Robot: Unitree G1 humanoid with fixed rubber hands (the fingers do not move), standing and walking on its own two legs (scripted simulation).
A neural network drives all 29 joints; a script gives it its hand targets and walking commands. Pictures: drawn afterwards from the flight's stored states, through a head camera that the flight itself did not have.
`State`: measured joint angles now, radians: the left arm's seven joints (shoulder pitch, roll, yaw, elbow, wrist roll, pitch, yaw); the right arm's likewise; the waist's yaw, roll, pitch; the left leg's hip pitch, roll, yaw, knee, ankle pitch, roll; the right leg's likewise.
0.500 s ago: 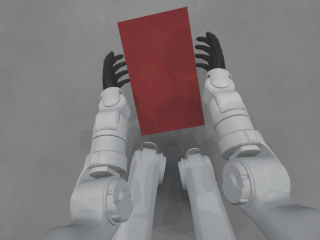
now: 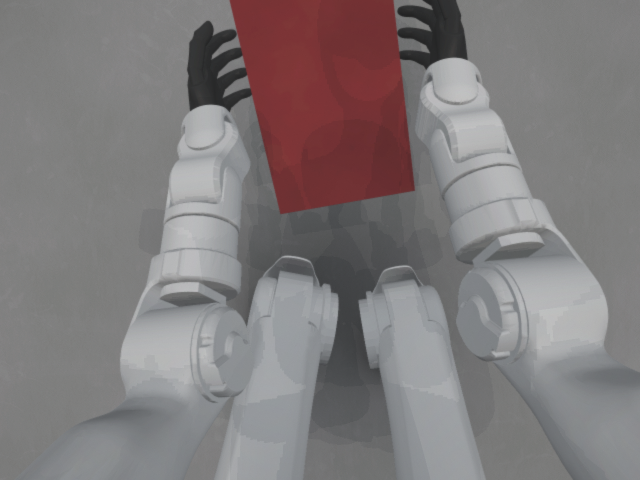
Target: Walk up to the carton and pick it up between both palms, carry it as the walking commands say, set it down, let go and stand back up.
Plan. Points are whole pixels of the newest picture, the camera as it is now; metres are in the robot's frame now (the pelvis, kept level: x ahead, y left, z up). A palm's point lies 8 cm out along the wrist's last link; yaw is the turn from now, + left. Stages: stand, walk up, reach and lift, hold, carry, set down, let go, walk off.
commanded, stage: set down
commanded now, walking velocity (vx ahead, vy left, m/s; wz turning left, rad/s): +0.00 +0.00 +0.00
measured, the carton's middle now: (327, 83) +0.54 +0.05 -0.24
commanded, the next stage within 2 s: none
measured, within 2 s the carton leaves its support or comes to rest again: neither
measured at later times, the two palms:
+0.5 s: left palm (232, 101) +0.50 +0.16 -0.20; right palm (436, 79) +0.54 -0.08 -0.20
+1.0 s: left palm (225, 105) +0.50 +0.17 -0.21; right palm (429, 67) +0.55 -0.07 -0.20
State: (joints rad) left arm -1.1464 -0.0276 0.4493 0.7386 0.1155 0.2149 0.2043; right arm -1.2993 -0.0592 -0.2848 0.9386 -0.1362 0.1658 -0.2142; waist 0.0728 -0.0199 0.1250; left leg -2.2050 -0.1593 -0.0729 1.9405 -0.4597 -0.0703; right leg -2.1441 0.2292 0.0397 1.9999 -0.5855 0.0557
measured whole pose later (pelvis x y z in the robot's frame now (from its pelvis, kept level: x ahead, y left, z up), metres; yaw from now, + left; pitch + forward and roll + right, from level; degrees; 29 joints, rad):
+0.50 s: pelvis +0.00 -0.01 -0.04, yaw +0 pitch +33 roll +2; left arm -1.31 0.09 0.43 0.89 0.06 0.21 0.16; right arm -1.40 -0.10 -0.24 1.00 -0.11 0.19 -0.19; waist 0.07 -0.03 0.36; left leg -2.18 -0.12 -0.03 2.12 -0.52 -0.08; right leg -2.14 0.24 0.02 2.20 -0.63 0.03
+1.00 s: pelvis +0.02 +0.00 -0.04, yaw -1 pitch +39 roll +1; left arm -1.22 0.05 0.47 0.88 0.10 0.19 0.10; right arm -1.40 -0.10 -0.25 1.10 -0.15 0.15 -0.17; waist 0.09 -0.02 0.21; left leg -2.27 -0.10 -0.03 2.12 -0.55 -0.05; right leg -2.22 0.21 0.00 2.19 -0.65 0.02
